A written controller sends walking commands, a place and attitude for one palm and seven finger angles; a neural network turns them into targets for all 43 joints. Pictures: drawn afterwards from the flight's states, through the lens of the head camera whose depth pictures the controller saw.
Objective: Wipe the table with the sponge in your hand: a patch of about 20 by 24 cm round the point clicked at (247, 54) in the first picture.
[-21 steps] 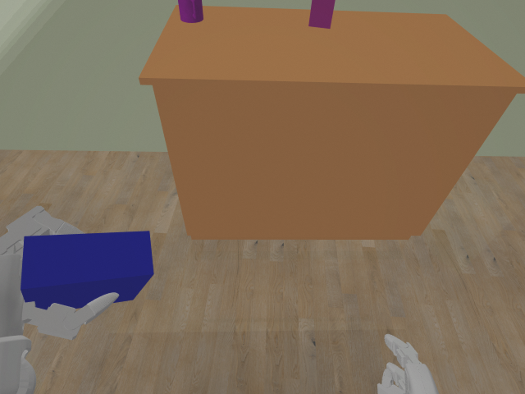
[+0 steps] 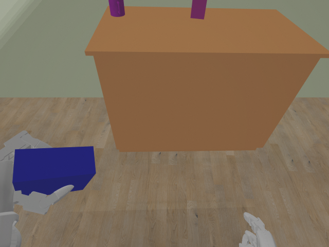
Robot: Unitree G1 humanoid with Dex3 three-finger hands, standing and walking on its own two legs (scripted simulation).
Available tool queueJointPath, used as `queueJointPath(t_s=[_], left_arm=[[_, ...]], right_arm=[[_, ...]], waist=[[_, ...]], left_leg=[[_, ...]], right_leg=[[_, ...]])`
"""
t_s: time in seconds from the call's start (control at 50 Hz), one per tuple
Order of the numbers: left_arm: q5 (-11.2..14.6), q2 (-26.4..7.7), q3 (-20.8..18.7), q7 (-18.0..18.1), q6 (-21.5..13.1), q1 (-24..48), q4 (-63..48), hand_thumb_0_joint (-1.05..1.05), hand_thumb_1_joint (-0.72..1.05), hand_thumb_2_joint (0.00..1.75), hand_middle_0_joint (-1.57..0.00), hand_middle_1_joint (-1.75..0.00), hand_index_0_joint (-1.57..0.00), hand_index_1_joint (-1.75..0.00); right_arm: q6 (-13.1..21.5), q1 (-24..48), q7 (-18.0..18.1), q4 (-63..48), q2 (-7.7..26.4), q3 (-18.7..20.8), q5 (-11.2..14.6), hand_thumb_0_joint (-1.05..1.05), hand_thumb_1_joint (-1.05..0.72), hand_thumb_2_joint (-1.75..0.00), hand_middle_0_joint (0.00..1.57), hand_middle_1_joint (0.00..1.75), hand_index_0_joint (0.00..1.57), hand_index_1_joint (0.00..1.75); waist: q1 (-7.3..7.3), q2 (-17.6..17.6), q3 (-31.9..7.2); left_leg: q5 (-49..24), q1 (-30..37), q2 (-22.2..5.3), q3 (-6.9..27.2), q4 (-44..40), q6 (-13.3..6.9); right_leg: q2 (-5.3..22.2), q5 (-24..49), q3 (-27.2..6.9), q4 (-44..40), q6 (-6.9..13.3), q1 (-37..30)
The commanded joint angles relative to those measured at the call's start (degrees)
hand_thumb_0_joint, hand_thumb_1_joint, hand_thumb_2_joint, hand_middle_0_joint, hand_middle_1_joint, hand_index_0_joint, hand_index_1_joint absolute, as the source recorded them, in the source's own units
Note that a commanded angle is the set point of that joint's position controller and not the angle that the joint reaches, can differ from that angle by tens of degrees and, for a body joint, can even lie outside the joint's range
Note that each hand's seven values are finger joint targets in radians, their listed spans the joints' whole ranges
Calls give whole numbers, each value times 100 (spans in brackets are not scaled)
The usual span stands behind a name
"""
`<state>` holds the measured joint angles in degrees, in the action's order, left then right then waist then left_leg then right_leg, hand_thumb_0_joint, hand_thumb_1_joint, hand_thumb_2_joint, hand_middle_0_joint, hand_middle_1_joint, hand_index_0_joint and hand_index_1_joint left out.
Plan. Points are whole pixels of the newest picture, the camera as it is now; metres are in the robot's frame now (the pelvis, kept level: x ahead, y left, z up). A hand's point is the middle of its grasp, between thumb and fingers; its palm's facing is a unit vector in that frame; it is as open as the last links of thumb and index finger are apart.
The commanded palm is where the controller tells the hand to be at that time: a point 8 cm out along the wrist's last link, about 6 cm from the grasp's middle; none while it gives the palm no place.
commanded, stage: walk to a spot facing it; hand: left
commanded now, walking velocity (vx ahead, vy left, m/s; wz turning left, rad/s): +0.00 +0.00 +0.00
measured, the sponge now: (66, 172) +0.22 +0.21 +0.14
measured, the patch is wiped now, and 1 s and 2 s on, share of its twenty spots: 0.00 0.00 0.00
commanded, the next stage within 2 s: none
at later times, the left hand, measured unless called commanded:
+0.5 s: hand (26, 173) +0.20 +0.27 +0.15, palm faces +0.52 -0.75 -0.41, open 9.5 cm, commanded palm +0.14 +0.29 +0.18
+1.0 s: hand (5, 159) +0.22 +0.30 +0.17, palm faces +0.71 -0.56 -0.43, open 9.5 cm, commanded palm +0.14 +0.32 +0.18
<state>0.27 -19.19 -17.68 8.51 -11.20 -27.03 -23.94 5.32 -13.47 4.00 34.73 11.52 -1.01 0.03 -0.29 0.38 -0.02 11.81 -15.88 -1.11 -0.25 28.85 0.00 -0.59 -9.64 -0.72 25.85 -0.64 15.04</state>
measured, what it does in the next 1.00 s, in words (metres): walks ahead, turning left: left foot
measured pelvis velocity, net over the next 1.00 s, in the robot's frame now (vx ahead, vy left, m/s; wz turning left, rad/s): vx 0.12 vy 0.00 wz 0.45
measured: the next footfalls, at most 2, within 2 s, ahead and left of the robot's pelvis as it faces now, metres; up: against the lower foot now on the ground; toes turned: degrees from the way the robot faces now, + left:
left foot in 0.82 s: +0.12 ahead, +0.17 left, +0.00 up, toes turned +29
right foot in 1.08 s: +0.30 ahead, -0.07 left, +0.00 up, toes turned +21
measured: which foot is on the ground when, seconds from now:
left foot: down 0.00-0.54, up 0.56-0.80, down 0.82-1.00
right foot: down 0.00-0.80, up 0.82-1.00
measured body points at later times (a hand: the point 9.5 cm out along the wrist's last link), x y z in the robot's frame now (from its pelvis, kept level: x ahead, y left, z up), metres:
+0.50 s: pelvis +0.02 -0.01 -0.01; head +0.02 +0.00 +0.44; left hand +0.17 +0.30 +0.18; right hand +0.17 -0.22 -0.11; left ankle +0.04 +0.12 -0.74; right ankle +0.03 -0.13 -0.73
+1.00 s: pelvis +0.12 +0.00 -0.01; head +0.15 +0.01 +0.43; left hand +0.18 +0.33 +0.20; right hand +0.38 -0.11 -0.09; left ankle +0.09 +0.15 -0.74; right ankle +0.20 -0.10 -0.69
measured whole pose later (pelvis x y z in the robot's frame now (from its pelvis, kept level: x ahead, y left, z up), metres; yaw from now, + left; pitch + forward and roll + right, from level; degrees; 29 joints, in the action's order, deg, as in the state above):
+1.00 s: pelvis +0.12 +0.00 -0.01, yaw +26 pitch -1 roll +1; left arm 1.4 -21.8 -21.7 8.4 -10.4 -25.8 -32.4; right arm 6.2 -9.2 2.2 32.7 8.2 0.3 1.2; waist -0.1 -0.8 4.3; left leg 15.6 -18.8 -3.4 -1.7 35.4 1.3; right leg 5.6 -25.4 3.8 57.4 -3.6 28.9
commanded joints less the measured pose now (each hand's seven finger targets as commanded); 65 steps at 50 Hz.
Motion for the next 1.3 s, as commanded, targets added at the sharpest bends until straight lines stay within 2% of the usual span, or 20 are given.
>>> queueJointPath(t_s=[0.0,0.18,0.26,0.34,0.38,0.48,0.52,0.56,0.64,0.74,0.76,0.78,0.8,0.86,1.02,1.04,1.08,1.1,1.18,1.28], left_arm=[[70,-890,-627,119,-395,486,-1235,0,10,130,-120,-160,-120,-160],[30,-1009,-662,211,-269,658,-1471,0,10,130,-120,-160,-120,-160],[44,-1191,-956,269,-293,616,-1721,0,10,130,-120,-160,-120,-160],[4,-905,-822,177,-356,489,-1624,0,10,130,-120,-160,-120,-160],[-48,-910,-746,116,-418,663,-1615,0,10,130,-120,-160,-120,-160],[42,-938,-763,16,-419,382,-1667,0,10,130,-120,-160,-120,-160],[109,-1236,-918,66,-376,725,-1542,0,10,130,-120,-160,-120,-160],[30,-1327,-1059,122,-427,720,-1493,0,10,130,-120,-160,-120,-160],[-11,-1271,-1031,123,-554,567,-1490,0,10,130,-120,-160,-120,-160],[125,-1153,-938,354,-405,437,-2081,0,10,130,-120,-160,-120,-160],[159,-1057,-853,372,-449,303,-2203,0,10,130,-120,-160,-120,-160],[237,-1103,-930,401,-503,383,-2529,0,10,130,-120,-160,-120,-160],[143,-1294,-999,352,-565,928,-2671,0,10,130,-120,-160,-120,-160],[100,-1371,-1231,137,-383,530,-2220,0,10,130,-120,-160,-120,-160],[170,-848,-902,44,-193,369,-1769,0,10,130,-120,-160,-120,-160],[125,-881,-875,50,-113,534,-1594,0,10,130,-120,-160,-120,-160],[76,-1360,-964,121,96,854,-1400,0,10,130,-120,-160,-120,-160],[51,-1427,-1022,180,60,1158,-1418,0,10,130,-120,-160,-120,-160],[16,-1301,-920,100,-178,762,-1564,0,10,130,-120,-160,-120,-160],[139,-1350,-1126,268,-189,233,-1958,0,10,130,-120,-160,-120,-160]], right_arm=[[303,563,78,-889,685,238,-8,0,-90,-90,20,30,20,30],[184,552,110,-937,673,275,-59,0,-90,-90,20,30,20,30],[227,461,118,-889,697,292,-68,0,-90,-90,20,30,20,30],[250,387,112,-852,757,323,-45,0,-90,-90,20,30,20,30],[363,253,80,-795,693,342,-94,0,-90,-90,20,30,20,30],[354,435,-27,-693,649,317,-103,0,-90,-90,20,30,20,30],[318,483,-52,-736,539,389,-14,0,-90,-90,20,30,20,30],[323,573,-36,-644,649,383,-110,0,-90,-90,20,30,20,30],[155,573,45,-711,439,265,-109,0,-90,-90,20,30,20,30],[190,383,87,-1035,362,355,-65,0,-90,-90,20,30,20,30],[194,335,101,-1069,462,405,-25,0,-90,-90,20,30,20,30],[190,418,29,-1094,642,436,-35,0,-90,-90,20,30,20,30],[259,377,-112,-1043,700,469,53,0,-90,-90,20,30,20,30],[210,442,-89,-863,699,580,124,0,-90,-90,20,30,20,30],[338,627,-11,-920,570,352,102,0,-90,-90,20,30,20,30],[317,649,22,-916,531,331,105,0,-90,-90,20,30,20,30],[253,830,76,-1037,423,290,40,0,-90,-90,20,30,20,30],[272,745,60,-907,595,330,-102,0,-90,-90,20,30,20,30],[51,922,65,-764,467,238,-83,0,-90,-90,20,30,20,30],[-14,791,102,-1074,427,274,-115,0,-90,-90,20,30,20,30]], waist=[[24,159,-546],[116,68,-154],[142,116,-443],[199,1513,-108],[243,1296,68],[-35,854,-400],[-9,-1650,-265],[54,-430,-47],[23,-939,47],[221,-574,-1112],[339,332,-1377],[220,1676,-1565],[223,1143,-1187],[119,1136,-588],[-105,1274,-382],[-163,694,-383],[-252,-2323,-239],[-110,-1811,-181],[-26,-900,-327],[-125,-987,-756]], left_leg=[[291,-340,-265,224,-721,-59],[2179,-761,-146,474,-227,-321],[1721,-1014,-199,781,35,-432],[2802,-1043,-1193,2866,-1140,-1046],[2045,-569,-1363,3496,-1226,-1258],[725,-1707,-583,1780,57,-731],[1806,-3186,343,-15,3306,-12],[1396,-2892,-139,248,4246,66],[1196,-2005,-460,-321,2769,101],[69,965,504,-1587,-164,-66],[-545,2280,-230,-590,-240,-443],[-2522,2853,-1985,2230,-324,-1468],[-2619,2472,-2418,3210,-641,-1794],[-312,1106,-2153,2582,-837,-1749],[1242,-931,-1024,574,-300,-715],[1733,-1323,-720,308,524,-523],[2619,-2640,239,-205,4099,34],[1937,-2504,-13,254,4792,73],[1230,-2040,-313,-100,4612,355],[1208,-1119,-288,-719,2341,287]], right_leg=[[212,-89,-289,-394,60,-565],[713,-2828,-523,-465,303,269],[897,-2109,-449,323,409,-182],[71,-2462,227,2140,-1,634],[41,-2360,-3,2433,-2,1171],[323,-1636,-82,-74,223,-1345],[2715,-2235,-3184,-1416,1218,-1835],[2601,-1491,-2317,-1146,1338,-1031],[2015,1530,-53,-557,828,-967],[1501,3143,1013,2091,267,-621],[1255,1671,1140,3536,-56,557],[384,-2163,857,4942,-345,1930],[434,-2765,182,5407,-199,2522],[895,-2132,-231,4840,-309,2678],[132,-943,1130,1054,-413,-501],[286,-1044,889,485,-316,-923],[2885,-2123,-3053,-1492,806,-849],[2985,-1997,-3161,-1585,917,-555],[2241,1286,-208,-615,609,-865],[2245,2638,660,-259,647,-1100]])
